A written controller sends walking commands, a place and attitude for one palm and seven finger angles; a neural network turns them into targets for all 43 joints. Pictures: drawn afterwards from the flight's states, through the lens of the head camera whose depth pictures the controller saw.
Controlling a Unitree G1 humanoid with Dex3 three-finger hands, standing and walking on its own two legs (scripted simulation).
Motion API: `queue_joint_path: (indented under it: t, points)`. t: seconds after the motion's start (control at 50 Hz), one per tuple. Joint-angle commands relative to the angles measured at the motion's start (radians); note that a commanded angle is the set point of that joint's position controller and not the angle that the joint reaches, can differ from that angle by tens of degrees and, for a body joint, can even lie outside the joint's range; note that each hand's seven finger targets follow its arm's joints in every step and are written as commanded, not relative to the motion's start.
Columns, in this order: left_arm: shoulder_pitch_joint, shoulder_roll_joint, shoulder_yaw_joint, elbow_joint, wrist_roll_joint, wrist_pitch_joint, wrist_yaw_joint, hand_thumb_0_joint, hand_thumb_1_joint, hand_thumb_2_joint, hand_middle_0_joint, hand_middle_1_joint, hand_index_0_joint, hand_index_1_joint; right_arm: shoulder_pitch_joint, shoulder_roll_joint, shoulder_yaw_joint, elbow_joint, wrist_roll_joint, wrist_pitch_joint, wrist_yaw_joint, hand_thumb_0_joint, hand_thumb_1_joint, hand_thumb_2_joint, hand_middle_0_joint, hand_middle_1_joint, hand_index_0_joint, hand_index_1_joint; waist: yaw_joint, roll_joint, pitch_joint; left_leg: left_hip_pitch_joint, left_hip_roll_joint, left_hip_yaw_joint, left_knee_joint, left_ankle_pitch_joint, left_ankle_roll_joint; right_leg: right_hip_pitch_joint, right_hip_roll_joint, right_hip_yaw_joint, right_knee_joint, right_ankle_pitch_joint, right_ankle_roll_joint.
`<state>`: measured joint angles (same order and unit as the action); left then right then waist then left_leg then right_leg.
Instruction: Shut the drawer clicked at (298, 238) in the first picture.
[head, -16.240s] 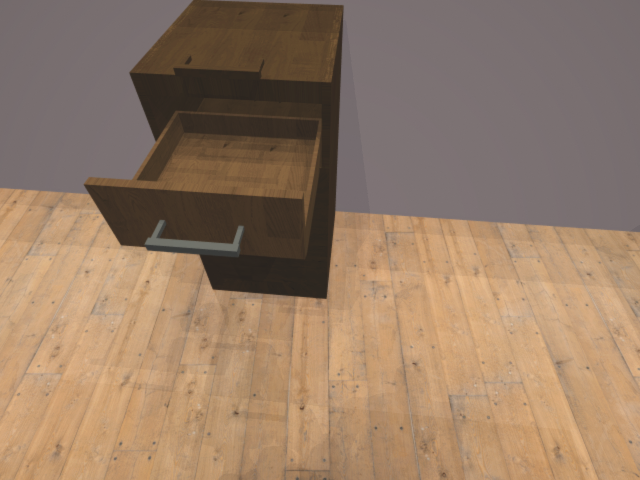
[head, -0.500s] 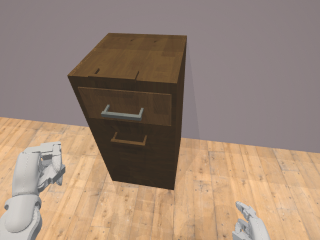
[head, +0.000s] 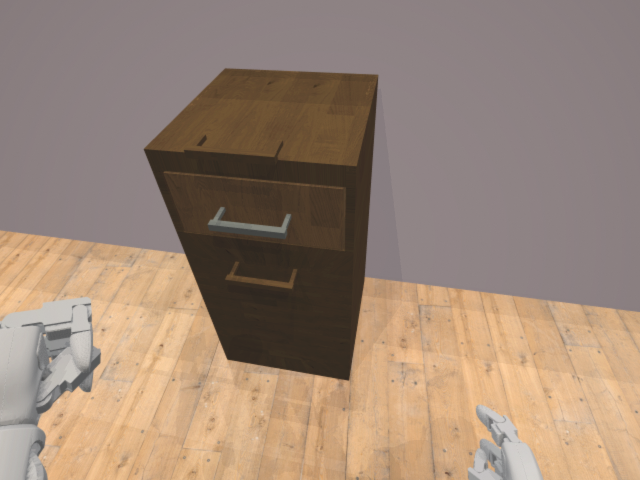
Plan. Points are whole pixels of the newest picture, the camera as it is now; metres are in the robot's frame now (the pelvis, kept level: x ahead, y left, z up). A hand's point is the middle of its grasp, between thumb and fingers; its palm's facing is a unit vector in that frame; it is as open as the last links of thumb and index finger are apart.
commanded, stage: step back with the hand held close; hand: left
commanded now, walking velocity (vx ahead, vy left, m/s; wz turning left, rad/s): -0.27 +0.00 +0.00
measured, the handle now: (250, 222) +0.62 +0.24 -0.06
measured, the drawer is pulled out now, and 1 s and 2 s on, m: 0.00 0.00 0.00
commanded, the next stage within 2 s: stop stepping back and stand still in 1.62 s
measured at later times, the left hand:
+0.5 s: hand (46, 384) +0.15 +0.27 +0.15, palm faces +0.33 -0.80 -0.50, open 3.3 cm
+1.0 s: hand (21, 435) +0.10 +0.26 +0.16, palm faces +0.37 -0.78 -0.50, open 3.3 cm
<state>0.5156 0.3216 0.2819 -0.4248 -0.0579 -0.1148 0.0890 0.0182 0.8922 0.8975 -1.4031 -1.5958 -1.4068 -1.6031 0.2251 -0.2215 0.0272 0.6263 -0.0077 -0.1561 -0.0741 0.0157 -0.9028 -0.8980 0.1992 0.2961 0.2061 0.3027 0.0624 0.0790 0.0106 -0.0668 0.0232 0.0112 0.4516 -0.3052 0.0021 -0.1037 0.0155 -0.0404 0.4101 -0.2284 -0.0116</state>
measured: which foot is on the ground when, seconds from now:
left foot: down 0.00-1.00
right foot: down 0.00-1.00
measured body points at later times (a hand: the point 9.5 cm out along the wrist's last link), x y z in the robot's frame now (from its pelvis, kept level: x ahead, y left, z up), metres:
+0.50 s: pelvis -0.05 +0.03 -0.01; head -0.03 +0.02 +0.44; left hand +0.12 +0.31 +0.18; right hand +0.13 -0.21 -0.08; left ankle -0.03 +0.12 -0.74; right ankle +0.00 -0.11 -0.74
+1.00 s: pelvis -0.09 +0.02 -0.02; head -0.07 +0.03 +0.43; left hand +0.08 +0.30 +0.19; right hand +0.07 -0.23 -0.10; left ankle -0.03 +0.12 -0.74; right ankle -0.01 -0.12 -0.74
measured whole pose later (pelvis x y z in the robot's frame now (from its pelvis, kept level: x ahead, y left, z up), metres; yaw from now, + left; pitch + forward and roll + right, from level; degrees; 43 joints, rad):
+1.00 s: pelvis -0.09 +0.02 -0.02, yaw +1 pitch +0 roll -1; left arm 0.58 0.40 0.42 -0.57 0.00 -0.30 0.13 0.02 0.89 0.90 -1.40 -1.60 -1.41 -1.60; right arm 0.21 -0.21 -0.02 0.57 -0.01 -0.09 -0.07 0.02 -0.90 -0.90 0.20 0.30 0.21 0.30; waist -0.01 -0.01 0.05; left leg -0.42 -0.01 0.02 0.65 -0.25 0.04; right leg -0.42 0.02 0.06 0.60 -0.18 0.03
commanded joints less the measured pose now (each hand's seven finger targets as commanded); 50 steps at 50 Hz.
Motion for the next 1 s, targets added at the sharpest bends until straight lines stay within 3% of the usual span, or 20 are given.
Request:
queue_joint_path:
  t: [0.0, 0.08, 0.12, 0.14, 0.18, 0.26, 0.32, 0.44, 0.5, 0.62, 0.68, 0.72, 0.8, 0.86, 0.92, 0.98]
  points:
    - [-0.042, 0.180, 0.175, -0.174, 0.012, -0.122, 0.024, 0.000, 0.900, 0.900, -1.400, -1.600, -1.400, -1.600, -0.115, -0.107, -0.050, -0.171, -0.001, -0.002, 0.005, 0.000, -0.900, -0.900, 0.200, 0.300, 0.200, 0.300, -0.055, -0.100, 0.035, -0.108, 0.000, -0.011, -0.038, 0.129, 0.039, -0.117, -0.091, 0.163, -0.166, 0.123, -0.018]
    - [0.032, 0.178, 0.173, -0.223, 0.017, -0.147, 0.027, 0.000, 0.900, 0.900, -1.400, -1.600, -1.400, -1.600, -0.121, -0.115, -0.066, -0.191, -0.004, 0.032, 0.007, 0.000, -0.900, -0.900, 0.200, 0.300, 0.200, 0.300, -0.052, -0.019, -0.105, -0.099, 0.019, -0.011, -0.078, 0.284, 0.036, -0.010, -0.078, 0.097, -0.058, 0.324, -0.003]
    - [0.058, 0.194, 0.189, -0.241, 0.016, -0.150, 0.032, 0.000, 0.900, 0.900, -1.400, -1.600, -1.400, -1.600, -0.126, -0.115, -0.074, -0.205, 0.000, 0.046, 0.006, 0.000, -0.900, -0.900, 0.200, 0.300, 0.200, 0.300, -0.051, -0.034, -0.157, -0.104, 0.028, -0.015, -0.075, 0.378, 0.033, 0.026, -0.071, 0.072, -0.013, 0.406, 0.006]
    - [0.075, 0.201, 0.194, -0.240, 0.015, -0.149, 0.033, 0.000, 0.900, 0.900, -1.400, -1.600, -1.400, -1.600, -0.136, -0.115, -0.074, -0.210, 0.001, 0.051, 0.004, 0.000, -0.900, -0.900, 0.200, 0.300, 0.200, 0.300, -0.047, -0.012, -0.160, -0.113, 0.027, -0.024, -0.077, 0.407, 0.032, 0.025, -0.069, 0.065, -0.002, 0.417, 0.007]
    - [0.097, 0.207, 0.205, -0.250, 0.012, -0.150, 0.036, 0.000, 0.900, 0.900, -1.400, -1.600, -1.400, -1.600, -0.133, -0.112, -0.080, -0.219, 0.005, 0.065, 0.002, 0.000, -0.900, -0.900, 0.200, 0.300, 0.200, 0.300, -0.047, -0.033, -0.183, -0.126, 0.034, -0.028, -0.070, 0.454, 0.026, 0.037, -0.064, 0.056, 0.023, 0.452, 0.010]
    - [0.113, 0.222, 0.222, -0.267, 0.009, -0.151, 0.041, 0.000, 0.900, 0.900, -1.400, -1.600, -1.400, -1.600, -0.140, -0.111, -0.085, -0.233, 0.009, 0.081, -0.004, 0.000, -0.900, -0.900, 0.200, 0.300, 0.200, 0.300, -0.045, -0.037, -0.174, -0.182, 0.041, -0.041, -0.078, 0.445, 0.023, 0.034, -0.059, 0.053, 0.054, 0.444, 0.017]
    - [0.105, 0.212, 0.209, -0.272, 0.014, -0.152, 0.043, 0.000, 0.900, 0.900, -1.400, -1.600, -1.400, -1.600, -0.137, -0.114, -0.088, -0.238, 0.011, 0.084, -0.007, 0.000, -0.900, -0.900, 0.200, 0.300, 0.200, 0.300, -0.050, -0.026, -0.144, -0.239, 0.053, -0.044, -0.097, 0.352, 0.036, 0.026, -0.053, 0.057, 0.073, 0.382, 0.025]
    - [0.064, 0.209, 0.207, -0.306, 0.035, -0.167, 0.050, 0.000, 0.900, 0.900, -1.400, -1.600, -1.400, -1.600, -0.133, -0.127, -0.085, -0.251, 0.011, 0.062, -0.012, 0.000, -0.900, -0.900, 0.200, 0.300, 0.200, 0.300, -0.055, 0.015, -0.084, -0.489, 0.080, -0.092, -0.171, -0.032, 0.077, 0.102, -0.032, 0.073, 0.156, 0.248, 0.032]
    - [0.047, 0.201, 0.205, -0.303, 0.041, -0.175, 0.055, 0.000, 0.900, 0.900, -1.400, -1.600, -1.400, -1.600, -0.116, -0.125, -0.085, -0.250, 0.015, 0.049, -0.013, 0.000, -0.900, -0.900, 0.200, 0.300, 0.200, 0.300, -0.063, -0.039, -0.058, -0.554, 0.077, -0.097, -0.156, -0.170, 0.087, 0.089, -0.041, 0.100, 0.152, 0.200, 0.029]
    - [0.034, 0.202, 0.202, -0.327, 0.041, -0.198, 0.063, 0.000, 0.900, 0.900, -1.400, -1.600, -1.400, -1.600, -0.101, -0.123, -0.086, -0.239, 0.008, 0.028, -0.010, 0.000, -0.900, -0.900, 0.200, 0.300, 0.200, 0.300, -0.074, -0.083, -0.061, -0.475, 0.029, -0.074, -0.053, -0.199, 0.071, -0.053, -0.077, 0.168, 0.024, 0.037, 0.005]
    - [0.043, 0.207, 0.208, -0.325, 0.038, -0.208, 0.070, 0.000, 0.900, 0.900, -1.400, -1.600, -1.400, -1.600, -0.100, -0.120, -0.085, -0.232, 0.005, 0.024, -0.010, 0.000, -0.900, -0.900, 0.200, 0.300, 0.200, 0.300, -0.075, -0.081, -0.065, -0.439, 0.029, -0.077, -0.048, -0.200, 0.064, -0.109, -0.078, 0.161, -0.009, -0.049, 0.003]
    - [0.049, 0.205, 0.207, -0.338, 0.043, -0.220, 0.073, 0.000, 0.900, 0.900, -1.400, -1.600, -1.400, -1.600, -0.101, -0.129, -0.086, -0.232, 0.005, 0.018, -0.011, 0.000, -0.900, -0.900, 0.200, 0.300, 0.200, 0.300, -0.076, -0.021, -0.066, -0.485, 0.054, -0.106, -0.099, -0.237, 0.075, -0.071, -0.052, 0.133, 0.034, -0.043, 0.013]
    - [0.056, 0.213, 0.237, -0.344, 0.063, -0.230, 0.075, 0.000, 0.900, 0.900, -1.400, -1.600, -1.400, -1.600, -0.122, -0.133, -0.087, -0.241, 0.005, 0.011, -0.017, 0.000, -0.900, -0.900, 0.200, 0.300, 0.200, 0.300, -0.059, 0.091, -0.082, -0.725, 0.157, -0.193, -0.239, -0.298, 0.124, 0.161, 0.025, 0.069, 0.316, 0.179, 0.042]
    - [0.069, 0.224, 0.254, -0.342, 0.061, -0.234, 0.065, 0.000, 0.900, 0.900, -1.400, -1.600, -1.400, -1.600, -0.116, -0.127, -0.097, -0.240, 0.008, 0.006, -0.014, 0.000, -0.900, -0.900, 0.200, 0.300, 0.200, 0.300, -0.062, 0.002, -0.091, -0.727, 0.118, -0.150, -0.143, -0.214, 0.114, 0.161, 0.011, 0.118, 0.293, 0.285, 0.033]
    - [0.066, 0.228, 0.252, -0.346, 0.049, -0.243, 0.058, 0.000, 0.900, 0.900, -1.400, -1.600, -1.400, -1.600, -0.101, -0.121, -0.101, -0.221, 0.003, 0.010, -0.007, 0.000, -0.900, -0.900, 0.200, 0.300, 0.200, 0.300, -0.077, -0.064, -0.103, -0.598, 0.037, -0.082, -0.018, -0.146, 0.081, 0.024, -0.057, 0.214, 0.176, 0.378, 0.003]
    - [0.077, 0.236, 0.249, -0.340, 0.036, -0.241, 0.059, 0.000, 0.900, 0.900, -1.400, -1.600, -1.400, -1.600, -0.090, -0.108, -0.109, -0.206, 0.003, 0.025, 0.003, 0.000, -0.900, -0.900, 0.200, 0.300, 0.200, 0.300, -0.084, -0.173, -0.136, -0.443, -0.022, -0.042, 0.121, -0.129, 0.042, -0.143, -0.144, 0.301, 0.011, 0.182, -0.042]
